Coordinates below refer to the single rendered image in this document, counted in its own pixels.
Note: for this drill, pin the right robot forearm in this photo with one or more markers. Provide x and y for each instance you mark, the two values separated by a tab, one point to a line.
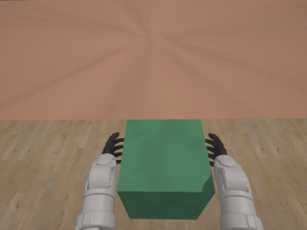
235	196

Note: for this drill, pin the left robot forearm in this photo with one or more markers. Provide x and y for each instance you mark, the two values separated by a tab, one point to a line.
98	195

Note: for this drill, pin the right robot hand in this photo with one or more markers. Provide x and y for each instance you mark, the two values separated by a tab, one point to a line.
218	147

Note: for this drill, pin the carton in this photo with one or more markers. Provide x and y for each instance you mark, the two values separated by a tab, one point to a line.
165	171

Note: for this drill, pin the left robot hand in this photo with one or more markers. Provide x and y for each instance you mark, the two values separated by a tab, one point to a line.
110	147

